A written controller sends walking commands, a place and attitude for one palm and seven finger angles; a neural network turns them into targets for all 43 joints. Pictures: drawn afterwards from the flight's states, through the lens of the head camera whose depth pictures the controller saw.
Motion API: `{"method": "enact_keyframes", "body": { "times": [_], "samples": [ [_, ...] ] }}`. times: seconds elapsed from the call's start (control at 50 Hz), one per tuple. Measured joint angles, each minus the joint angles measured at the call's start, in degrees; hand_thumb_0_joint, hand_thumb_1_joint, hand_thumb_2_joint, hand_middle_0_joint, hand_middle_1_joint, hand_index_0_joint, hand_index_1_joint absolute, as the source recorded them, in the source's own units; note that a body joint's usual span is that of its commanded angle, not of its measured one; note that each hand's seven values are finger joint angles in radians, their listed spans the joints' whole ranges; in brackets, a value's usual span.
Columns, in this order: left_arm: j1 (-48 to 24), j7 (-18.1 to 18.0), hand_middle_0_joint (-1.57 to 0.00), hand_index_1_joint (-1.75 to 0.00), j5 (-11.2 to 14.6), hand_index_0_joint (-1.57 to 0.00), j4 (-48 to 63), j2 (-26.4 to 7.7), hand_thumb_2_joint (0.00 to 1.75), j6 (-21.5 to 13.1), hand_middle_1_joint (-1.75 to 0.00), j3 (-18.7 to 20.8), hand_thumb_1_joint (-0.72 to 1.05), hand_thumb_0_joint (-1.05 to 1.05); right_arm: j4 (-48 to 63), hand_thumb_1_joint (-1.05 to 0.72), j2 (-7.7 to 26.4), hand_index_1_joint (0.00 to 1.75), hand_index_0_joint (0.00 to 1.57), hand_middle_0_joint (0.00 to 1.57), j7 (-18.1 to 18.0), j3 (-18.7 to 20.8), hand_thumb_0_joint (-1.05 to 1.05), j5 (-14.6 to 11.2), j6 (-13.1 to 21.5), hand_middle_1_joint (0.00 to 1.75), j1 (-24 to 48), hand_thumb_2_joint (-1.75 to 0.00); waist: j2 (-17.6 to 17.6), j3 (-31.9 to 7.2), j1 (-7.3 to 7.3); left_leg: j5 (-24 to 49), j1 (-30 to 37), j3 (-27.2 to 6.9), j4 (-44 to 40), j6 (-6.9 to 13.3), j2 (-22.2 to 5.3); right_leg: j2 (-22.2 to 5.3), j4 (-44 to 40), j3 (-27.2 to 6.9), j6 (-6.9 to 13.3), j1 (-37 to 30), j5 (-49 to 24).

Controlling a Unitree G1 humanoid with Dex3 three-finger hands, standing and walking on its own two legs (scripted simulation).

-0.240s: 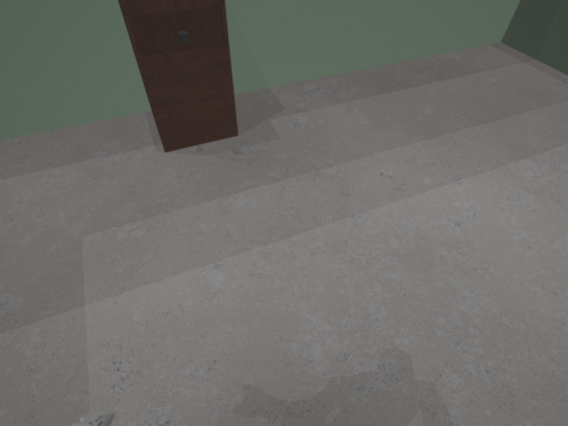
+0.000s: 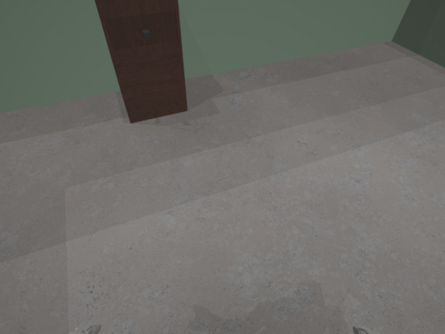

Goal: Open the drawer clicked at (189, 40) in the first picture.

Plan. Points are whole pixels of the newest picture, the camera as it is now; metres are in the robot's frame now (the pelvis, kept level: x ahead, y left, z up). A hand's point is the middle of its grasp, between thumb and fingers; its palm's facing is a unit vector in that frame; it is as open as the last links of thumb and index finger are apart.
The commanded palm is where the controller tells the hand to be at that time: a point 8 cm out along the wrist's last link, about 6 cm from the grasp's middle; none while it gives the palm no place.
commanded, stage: stand and wait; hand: left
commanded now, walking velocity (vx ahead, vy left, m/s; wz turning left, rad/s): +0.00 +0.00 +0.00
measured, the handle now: (145, 33) +1.65 +0.55 -0.15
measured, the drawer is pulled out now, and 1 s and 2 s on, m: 0.00 0.00 0.00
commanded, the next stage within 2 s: look at it before walking up in 0.58 s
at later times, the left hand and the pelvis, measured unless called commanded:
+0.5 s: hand out of the picture +0.06 +0.24 -0.15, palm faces -0.02 -0.94 -0.34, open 7.4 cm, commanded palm none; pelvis -0.01 -0.01 +0.00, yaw +0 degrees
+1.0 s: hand out of the picture +0.06 +0.24 -0.15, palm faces -0.03 -0.94 -0.33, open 7.4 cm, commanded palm none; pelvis -0.02 -0.01 +0.01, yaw +0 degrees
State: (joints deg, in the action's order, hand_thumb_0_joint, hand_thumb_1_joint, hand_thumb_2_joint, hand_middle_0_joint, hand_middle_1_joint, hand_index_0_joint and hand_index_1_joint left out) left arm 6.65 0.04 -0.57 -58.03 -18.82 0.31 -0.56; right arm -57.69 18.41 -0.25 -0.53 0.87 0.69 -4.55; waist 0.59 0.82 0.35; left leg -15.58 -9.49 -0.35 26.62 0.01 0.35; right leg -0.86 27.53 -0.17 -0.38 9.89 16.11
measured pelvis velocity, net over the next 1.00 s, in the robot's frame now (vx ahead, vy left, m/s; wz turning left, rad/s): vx -0.02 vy -0.01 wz -0.01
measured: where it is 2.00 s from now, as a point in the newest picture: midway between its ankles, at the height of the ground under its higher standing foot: outside the picture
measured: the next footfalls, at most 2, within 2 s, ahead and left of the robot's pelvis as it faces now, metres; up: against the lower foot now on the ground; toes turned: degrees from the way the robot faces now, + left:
right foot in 1.98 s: +0.31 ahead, -0.14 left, +0.00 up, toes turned -10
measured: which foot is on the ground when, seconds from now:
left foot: down 0.00-1.00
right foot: down 0.00-1.00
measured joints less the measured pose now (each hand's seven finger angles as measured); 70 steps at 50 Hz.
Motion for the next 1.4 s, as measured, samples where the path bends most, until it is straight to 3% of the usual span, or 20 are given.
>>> {"method": "enact_keyframes", "body": {
  "times": [0.42,1.4],
  "samples": [
    [1.8,0.0,-0.2,-0.3,0.1,-0.21,-4.0,-1.0,0.9,0.1,-0.3,0.5,0.9,0.0,-5.2,-0.91,1.2,0.3,0.2,0.21,-0.1,0.3,0.0,-0.4,-0.3,0.3,-2.7,-0.9,-0.2,1.5,-0.14,2.5,1.2,-0.2,-3.2,-0.5,-0.6,0.5,-3.2,0.2,0.4,-1.2,-2.6],
    [2.5,-0.3,-0.2,-0.3,-0.2,-0.21,-4.7,0.2,0.9,0.1,-0.3,0.3,0.9,0.0,-6.2,-0.91,0.1,0.3,0.2,0.2,0.0,-0.1,0.0,0.0,-0.6,0.3,-3.0,-0.9,-0.3,0.2,-0.09,2.8,1.0,0.0,-3.6,-0.9,-1.2,1.2,-4.3,0.0,0.7,-1.1,-3.3]
  ]
}}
